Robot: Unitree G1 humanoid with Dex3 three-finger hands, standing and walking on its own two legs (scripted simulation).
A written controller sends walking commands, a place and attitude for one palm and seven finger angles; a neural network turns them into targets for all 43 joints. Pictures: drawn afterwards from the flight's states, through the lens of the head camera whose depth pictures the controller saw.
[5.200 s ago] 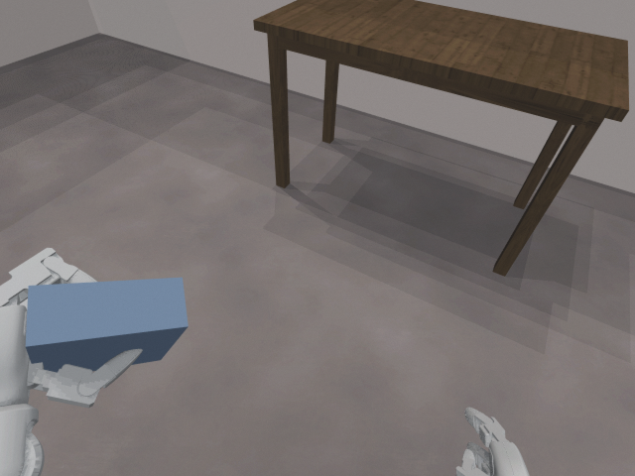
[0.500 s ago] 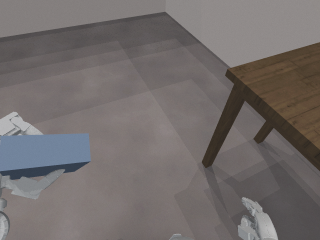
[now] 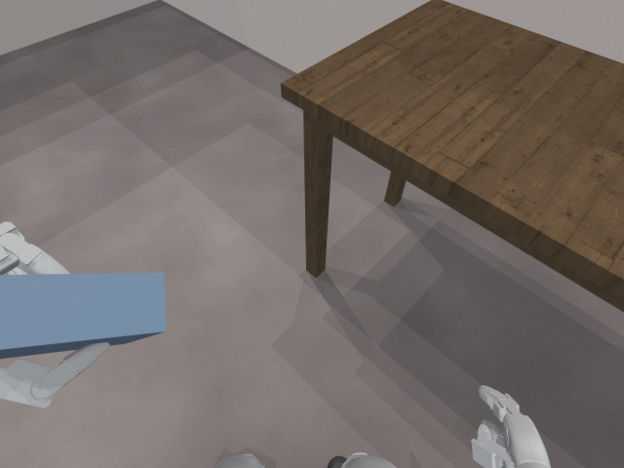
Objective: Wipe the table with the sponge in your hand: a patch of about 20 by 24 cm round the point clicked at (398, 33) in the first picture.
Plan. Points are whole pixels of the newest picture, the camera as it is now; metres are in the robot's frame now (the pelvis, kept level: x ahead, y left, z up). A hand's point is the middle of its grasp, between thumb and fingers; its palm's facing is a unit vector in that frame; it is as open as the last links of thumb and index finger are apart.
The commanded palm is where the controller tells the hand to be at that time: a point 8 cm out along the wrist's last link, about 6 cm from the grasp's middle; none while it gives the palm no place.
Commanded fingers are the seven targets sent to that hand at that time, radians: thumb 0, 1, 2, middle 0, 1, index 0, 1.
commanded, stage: turn to face it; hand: left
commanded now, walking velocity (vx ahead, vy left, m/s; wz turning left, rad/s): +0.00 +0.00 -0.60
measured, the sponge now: (94, 316) +0.22 +0.20 +0.17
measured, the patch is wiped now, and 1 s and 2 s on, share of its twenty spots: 0.00 0.00 0.00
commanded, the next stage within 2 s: take the last steps up to it in 1.84 s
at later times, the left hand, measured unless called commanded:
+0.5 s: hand (248, 331) +0.21 +0.07 +0.18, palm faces +0.08 -0.84 -0.54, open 9.0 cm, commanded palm +0.16 +0.14 +0.19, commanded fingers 0.00 0.10 1.30 -1.20 -1.60 -1.20 -1.60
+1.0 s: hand (323, 396) +0.16 +0.00 +0.18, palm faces -0.09 -0.87 -0.48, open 9.0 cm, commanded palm +0.14 +0.06 +0.19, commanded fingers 0.00 0.10 1.30 -1.20 -1.60 -1.20 -1.60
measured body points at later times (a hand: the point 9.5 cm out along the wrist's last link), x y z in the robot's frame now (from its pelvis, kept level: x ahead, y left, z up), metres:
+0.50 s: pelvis -0.08 -0.08 +0.00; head -0.03 -0.13 +0.44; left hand +0.20 +0.11 +0.21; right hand +0.02 -0.33 -0.12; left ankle -0.04 +0.08 -0.65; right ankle -0.05 -0.15 -0.73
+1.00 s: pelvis -0.15 -0.09 +0.00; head -0.13 -0.11 +0.45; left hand +0.16 +0.05 +0.21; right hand -0.10 -0.37 -0.08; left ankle -0.09 +0.08 -0.73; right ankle -0.13 -0.16 -0.69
